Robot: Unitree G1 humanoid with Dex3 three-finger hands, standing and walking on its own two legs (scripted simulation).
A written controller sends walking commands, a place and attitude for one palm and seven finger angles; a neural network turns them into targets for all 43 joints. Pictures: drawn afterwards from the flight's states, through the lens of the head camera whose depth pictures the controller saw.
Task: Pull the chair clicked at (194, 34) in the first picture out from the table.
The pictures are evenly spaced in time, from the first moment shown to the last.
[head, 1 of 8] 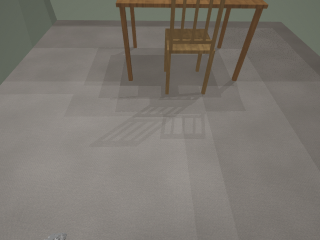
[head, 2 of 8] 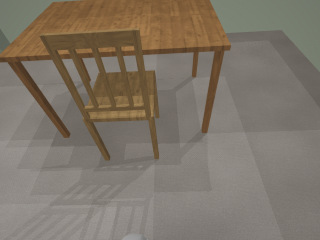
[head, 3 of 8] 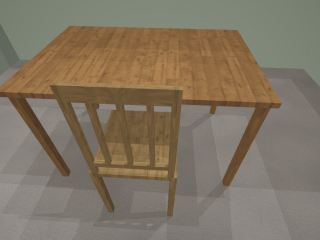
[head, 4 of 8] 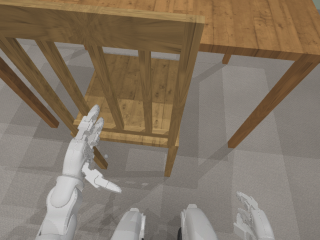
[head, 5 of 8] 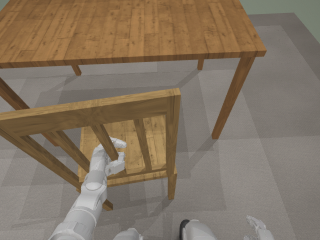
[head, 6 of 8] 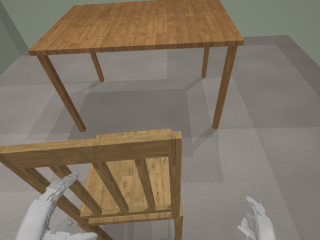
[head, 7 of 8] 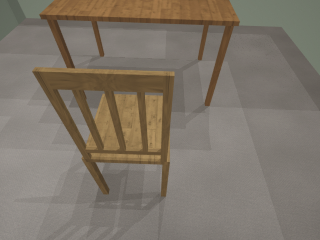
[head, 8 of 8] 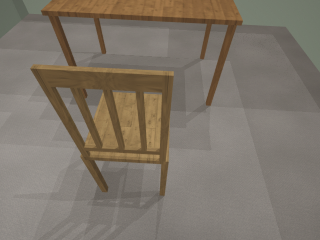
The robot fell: no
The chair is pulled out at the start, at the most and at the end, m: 0.00 0.60 0.59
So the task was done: yes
